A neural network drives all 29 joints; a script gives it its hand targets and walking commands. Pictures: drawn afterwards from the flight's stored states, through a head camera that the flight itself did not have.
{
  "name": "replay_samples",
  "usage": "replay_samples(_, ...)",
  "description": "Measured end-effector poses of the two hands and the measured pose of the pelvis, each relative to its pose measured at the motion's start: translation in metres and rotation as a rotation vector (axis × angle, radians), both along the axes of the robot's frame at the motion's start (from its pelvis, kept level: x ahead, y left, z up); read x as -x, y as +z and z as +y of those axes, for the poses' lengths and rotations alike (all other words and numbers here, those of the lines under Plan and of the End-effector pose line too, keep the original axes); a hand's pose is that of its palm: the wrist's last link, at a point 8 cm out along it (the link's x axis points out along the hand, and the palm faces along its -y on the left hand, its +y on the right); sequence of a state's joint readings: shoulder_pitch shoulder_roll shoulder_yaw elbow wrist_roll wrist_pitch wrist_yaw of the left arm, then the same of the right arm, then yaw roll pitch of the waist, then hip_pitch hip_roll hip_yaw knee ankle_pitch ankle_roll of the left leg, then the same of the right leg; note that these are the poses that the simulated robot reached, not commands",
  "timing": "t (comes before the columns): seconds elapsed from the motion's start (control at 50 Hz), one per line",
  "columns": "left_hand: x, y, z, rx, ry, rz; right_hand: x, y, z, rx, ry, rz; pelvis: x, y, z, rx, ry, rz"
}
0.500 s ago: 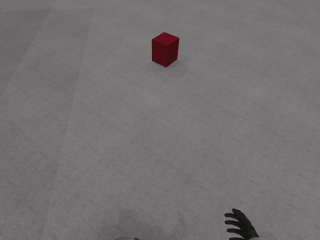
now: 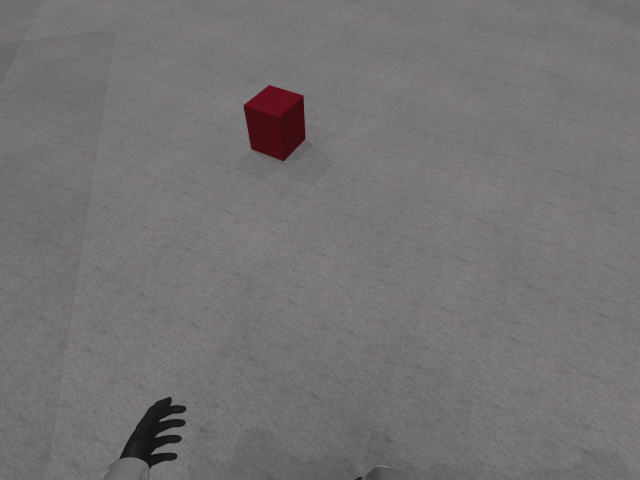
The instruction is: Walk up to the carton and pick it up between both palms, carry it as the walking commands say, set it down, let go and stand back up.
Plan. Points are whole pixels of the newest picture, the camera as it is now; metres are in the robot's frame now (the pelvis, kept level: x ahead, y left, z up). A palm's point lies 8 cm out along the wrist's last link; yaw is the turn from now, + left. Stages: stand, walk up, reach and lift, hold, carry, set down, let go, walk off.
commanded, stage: walk up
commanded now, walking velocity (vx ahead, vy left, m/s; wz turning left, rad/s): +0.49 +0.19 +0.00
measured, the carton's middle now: (276, 123) +1.75 +0.11 -0.63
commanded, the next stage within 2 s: none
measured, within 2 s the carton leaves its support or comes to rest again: neither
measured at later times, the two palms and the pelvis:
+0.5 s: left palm out of the picture +0.11 +0.30 -0.12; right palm (389, 296) +0.41 -0.15 -0.10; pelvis +0.23 +0.07 +0.00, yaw -1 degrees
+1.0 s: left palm (174, 204) +0.66 +0.26 -0.10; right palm (403, 343) +0.33 -0.16 -0.12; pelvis +0.47 +0.05 +0.01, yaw +0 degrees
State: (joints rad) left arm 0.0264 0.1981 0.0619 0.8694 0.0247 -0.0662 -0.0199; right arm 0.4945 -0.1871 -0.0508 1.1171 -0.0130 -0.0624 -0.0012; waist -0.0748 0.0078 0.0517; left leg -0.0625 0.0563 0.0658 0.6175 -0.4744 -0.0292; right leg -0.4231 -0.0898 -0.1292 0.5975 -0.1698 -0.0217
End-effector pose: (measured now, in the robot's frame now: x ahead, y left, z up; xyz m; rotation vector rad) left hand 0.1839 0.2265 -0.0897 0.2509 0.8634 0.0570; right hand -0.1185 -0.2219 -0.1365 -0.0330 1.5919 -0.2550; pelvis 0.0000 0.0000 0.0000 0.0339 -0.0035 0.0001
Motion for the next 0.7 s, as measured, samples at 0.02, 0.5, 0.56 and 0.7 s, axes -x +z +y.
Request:
replay_samples(0.02,0.005,-0.002,0.003,-0.020,0.019,0.035,-0.022,-0.004,-0.007,-0.002,0.017,-0.025,-0.008,0.001,-0.003,-0.003,-0.001,0.002)
replay_samples(0.5,0.078,-0.028,0.070,0.036,0.374,0.684,-0.530,0.032,0.076,-0.005,0.369,-0.643,-0.229,0.005,0.069,0.032,-0.014,0.022)
replay_samples(0.56,0.008,-0.041,0.093,0.047,0.317,0.605,-0.522,0.029,0.078,0.044,0.318,-0.578,-0.254,0.005,0.083,0.033,-0.003,0.019)
replay_samples(0.7,-0.179,-0.033,0.112,0.067,0.154,0.366,-0.438,0.042,0.066,0.114,0.150,-0.292,-0.317,0.025,0.093,0.058,-0.001,0.008)
